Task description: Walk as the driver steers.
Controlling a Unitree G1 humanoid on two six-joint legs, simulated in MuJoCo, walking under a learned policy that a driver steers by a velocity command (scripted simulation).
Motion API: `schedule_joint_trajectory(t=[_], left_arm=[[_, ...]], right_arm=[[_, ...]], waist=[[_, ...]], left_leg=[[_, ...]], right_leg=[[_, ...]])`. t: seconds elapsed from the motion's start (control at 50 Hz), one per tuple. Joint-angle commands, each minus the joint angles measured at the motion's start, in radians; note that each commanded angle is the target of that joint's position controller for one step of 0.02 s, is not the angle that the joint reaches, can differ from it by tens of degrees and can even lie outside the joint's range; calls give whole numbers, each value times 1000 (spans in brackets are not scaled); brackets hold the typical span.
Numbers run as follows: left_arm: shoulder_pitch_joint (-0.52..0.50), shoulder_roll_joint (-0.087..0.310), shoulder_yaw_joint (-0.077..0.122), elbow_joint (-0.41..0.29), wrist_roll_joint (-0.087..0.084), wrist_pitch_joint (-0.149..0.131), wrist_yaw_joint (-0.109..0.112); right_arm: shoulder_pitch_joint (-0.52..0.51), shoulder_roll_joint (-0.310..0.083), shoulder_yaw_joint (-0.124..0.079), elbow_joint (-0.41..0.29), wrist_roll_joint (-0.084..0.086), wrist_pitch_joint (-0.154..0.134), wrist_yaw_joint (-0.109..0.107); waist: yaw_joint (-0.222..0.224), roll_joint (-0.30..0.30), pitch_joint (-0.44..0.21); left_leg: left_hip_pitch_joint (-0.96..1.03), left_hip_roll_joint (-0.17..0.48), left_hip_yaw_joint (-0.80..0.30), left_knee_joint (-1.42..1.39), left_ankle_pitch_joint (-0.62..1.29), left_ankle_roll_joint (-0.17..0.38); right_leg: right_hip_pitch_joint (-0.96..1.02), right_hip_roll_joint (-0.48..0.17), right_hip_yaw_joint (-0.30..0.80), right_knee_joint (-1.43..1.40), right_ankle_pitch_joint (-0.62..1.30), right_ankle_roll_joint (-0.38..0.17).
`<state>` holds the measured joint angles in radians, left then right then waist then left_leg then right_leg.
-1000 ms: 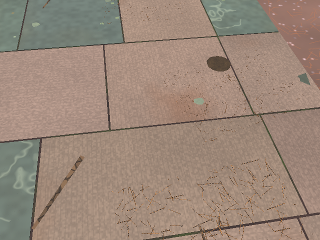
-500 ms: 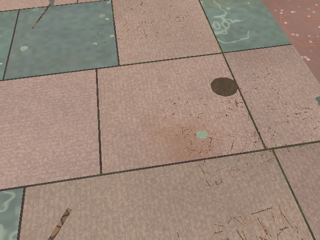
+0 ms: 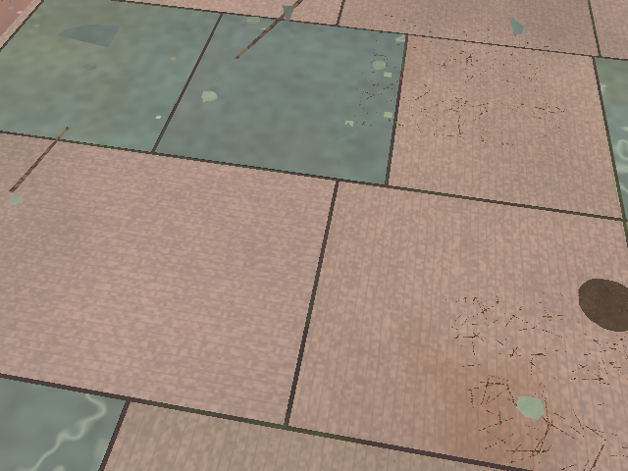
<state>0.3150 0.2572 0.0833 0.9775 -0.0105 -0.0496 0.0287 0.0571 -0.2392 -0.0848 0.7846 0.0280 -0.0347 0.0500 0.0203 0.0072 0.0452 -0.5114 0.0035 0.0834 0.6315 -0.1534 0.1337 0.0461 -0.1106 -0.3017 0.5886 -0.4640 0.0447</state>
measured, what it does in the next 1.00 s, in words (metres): walks ahead, turning left: right foot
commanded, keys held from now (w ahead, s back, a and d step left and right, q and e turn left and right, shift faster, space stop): w+q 1.00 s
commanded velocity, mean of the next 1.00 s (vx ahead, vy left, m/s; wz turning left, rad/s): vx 0.50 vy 0.00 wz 0.59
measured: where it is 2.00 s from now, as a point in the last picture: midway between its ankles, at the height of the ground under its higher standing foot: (122, 280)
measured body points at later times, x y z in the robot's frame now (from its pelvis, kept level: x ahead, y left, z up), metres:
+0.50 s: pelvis +0.29 +0.00 +0.01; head +0.32 +0.02 +0.46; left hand +0.46 +0.30 -0.06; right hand +0.39 -0.28 -0.11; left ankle +0.12 +0.07 -0.71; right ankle +0.45 -0.07 -0.72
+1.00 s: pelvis +0.52 +0.12 +0.01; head +0.55 +0.15 +0.46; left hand +0.36 +0.37 -0.12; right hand +0.85 +0.07 -0.06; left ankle +0.57 +0.28 -0.70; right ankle +0.45 -0.08 -0.71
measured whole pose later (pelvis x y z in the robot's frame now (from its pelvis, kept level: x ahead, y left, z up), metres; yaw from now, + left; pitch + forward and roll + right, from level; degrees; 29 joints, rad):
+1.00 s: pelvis +0.52 +0.12 +0.01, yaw +36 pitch +2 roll -2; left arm 0.32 0.31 0.08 0.88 -0.02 -0.06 0.00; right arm 0.06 -0.27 -0.06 0.60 0.02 -0.02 0.05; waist 0.09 0.02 0.04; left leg -0.57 0.05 0.04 0.63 -0.13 0.08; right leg 0.09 -0.05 -0.26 0.32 -0.41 0.05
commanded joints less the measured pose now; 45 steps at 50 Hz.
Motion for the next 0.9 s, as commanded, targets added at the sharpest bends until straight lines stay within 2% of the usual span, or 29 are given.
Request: schedule_joint_trajectory(t=[0.02, 0.04, 0.06, 0.08, 0.1, 0.12, 0.16, 0.22, 0.3, 0.38, 0.44, 0.46, 0.48, 0.5, 0.52, 0.54, 0.56, 0.58, 0.6, 0.62, 0.66, 0.72, 0.78, 0.82, 0.9], left_arm=[[17, 26, -19, -157, 13, -60, -15], [-126, 118, 0, -178, -31, -98, -27], [-174, 124, 1, -195, -46, -113, -31], [-169, 118, 3, -176, -25, -115, -22], [-158, 133, 14, -167, -1, -105, -16], [-140, 136, 20, -166, 4, -89, -17], [-145, 114, 19, -178, 15, -66, -16], [-254, 91, 12, -219, 25, -54, -11], [-387, 65, -3, -262, 14, -64, -26], [-453, 92, -3, -302, 3, -80, -45], [-406, 128, 7, -302, 0, -97, -54], [-334, 143, 15, -285, 2, -102, -52], [-217, 176, 31, -258, 14, -107, -47], [-46, 232, 45, -242, 28, -106, -39], [41, 297, 61, -206, 35, -92, -42], [17, 197, 39, -222, 9, -86, -46], [-35, 129, 21, -239, 5, -78, -41], [-91, 116, 12, -245, 14, -68, -39], [-122, 100, 6, -237, 20, -63, -39], [-133, 90, 0, -232, 28, -64, -38], [-130, 95, 4, -216, 20, -72, -40], [-114, 138, 19, -196, 15, -79, -37], [-108, 160, 24, -188, 15, -71, -33], [-92, 171, 26, -182, 13, -62, -29], [-29, 205, 32, -159, -1, -41, -26]], right_arm=[[339, -336, -94, 5, -7, -12, -20], [359, -245, -67, 4, -14, -23, -13], [317, -199, -55, 5, -14, -34, -14], [235, -166, -44, -14, -9, -41, -14], [173, -132, -33, -31, -11, -42, -18], [151, -118, -26, -44, -18, -43, -24], [168, -141, -29, -45, -13, -47, -36], [226, -180, -38, -37, -11, -46, -58], [276, -173, -34, -29, -7, -35, -67], [324, -172, -34, -11, -1, -27, -70], [314, -178, -38, -18, -4, -15, -79], [295, -174, -36, -28, -5, -12, -80], [272, -146, -25, -44, -8, -13, -76], [264, -100, -5, -71, -26, -16, -71], [433, -30, 14, -92, 5, -26, -68], [433, -140, 0, -64, 20, -27, -71], [316, -200, -16, -78, 13, -22, -70], [255, -195, -18, -92, 2, -17, -72], [219, -180, -21, -106, -10, -16, -69], [227, -159, -22, -111, -5, -12, -63], [237, -115, -15, -120, 5, 1, -57], [185, -98, -9, -156, -3, 10, -55], [134, -94, -3, -171, 0, 5, -41], [68, -84, 3, -188, -2, -2, -28], [-49, -76, 11, -237, 0, -4, -4]], waist=[[-74, 270, -388], [-142, 109, -349], [-123, 82, -229], [-71, -14, -158], [-35, -14, -126], [-9, 3, -118], [4, 6, -100], [-25, 20, -60], [-78, 75, -34], [-102, 89, -28], [-68, 123, -40], [-28, 137, -65], [30, 123, -145], [99, 26, -297], [21, -342, -425], [39, -262, -368], [67, -148, -224], [48, -70, -140], [29, -64, -79], [4, -87, -62], [-9, -111, -52], [-9, -82, -38], [4, -71, -35], [30, -66, -16], [70, -63, 26]], left_leg=[[906, 335, -907, -287, -152, 338], [893, 323, -868, -365, -148, 273], [784, 291, -710, -356, -78, 229], [624, 244, -585, -352, 25, 191], [499, 208, -497, -361, 117, 170], [426, 185, -459, -382, 162, 162], [356, 163, -413, -406, 241, 165], [319, 131, -359, -419, 282, 148], [293, 84, -331, -402, 158, 91], [367, 120, -414, -333, 108, 76], [433, 149, -491, -245, 156, 60], [429, 132, -494, -193, 225, 46], [387, 76, -460, -61, 290, 16], [244, 10, -377, 217, 145, -23], [-129, -126, -272, 540, -418, -93], [-259, -38, -295, 680, -426, -100], [-292, 0, -272, 705, -329, -105], [-255, 39, -235, 683, -252, -109], [-229, 66, -230, 633, -207, -110], [-181, 94, -227, 600, -180, -105], [-157, 113, -200, 551, -163, -107], [-215, 131, -196, 454, -81, -123], [-218, 128, -173, 309, 71, -126], [-189, 117, -135, 195, 158, -120], [-177, 93, -71, 57, 150, -99]], right_leg=[[-735, 157, 264, 833, -152, -13], [-849, 107, 395, 862, -93, -42], [-890, 65, 382, 802, 1, -70], [-825, 15, 384, 715, 80, -73], [-747, -12, 384, 632, 122, -64], [-683, -28, 388, 595, 149, -55], [-654, -24, 370, 507, 182, -25], [-695, 7, 350, 315, 330, 11], [-631, 70, 342, 31, 544, 7], [-599, 99, 362, -84, 546, -13], [-532, 109, 369, -127, 428, -43], [-437, 121, 350, -156, 416, -64], [-249, 92, 362, -163, 435, -100], [35, -74, 520, -129, 390, -162], [368, -308, 1000, -217, 212, -333], [337, -323, 1094, -269, -10, -319], [198, -275, 920, -288, -7, -267], [52, -231, 782, -308, 108, -237], [-57, -192, 690, -333, 211, -228], [-123, -162, 610, -358, 272, -214], [-170, -144, 514, -404, 336, -223], [-159, -163, 422, -440, 449, -247], [-127, -144, 307, -445, 528, -229], [-117, -128, 238, -442, 545, -210], [-31, -158, 176, -420, 565, -190]])
Velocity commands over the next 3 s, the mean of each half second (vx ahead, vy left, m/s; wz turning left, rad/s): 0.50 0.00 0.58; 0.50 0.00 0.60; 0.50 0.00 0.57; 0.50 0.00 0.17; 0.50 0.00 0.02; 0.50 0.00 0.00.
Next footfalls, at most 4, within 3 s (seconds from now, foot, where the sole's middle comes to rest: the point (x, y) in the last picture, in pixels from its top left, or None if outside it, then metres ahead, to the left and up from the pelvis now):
0.50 right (359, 455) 0.48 -0.06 -0.75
1.02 left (187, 395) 0.60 0.30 -0.75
1.50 right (187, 265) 0.94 0.36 -0.75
2.02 left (33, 280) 0.89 0.72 -0.75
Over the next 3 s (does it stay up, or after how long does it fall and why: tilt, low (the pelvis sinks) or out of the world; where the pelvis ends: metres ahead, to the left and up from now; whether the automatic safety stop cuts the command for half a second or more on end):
stays up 1.20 0.96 0.02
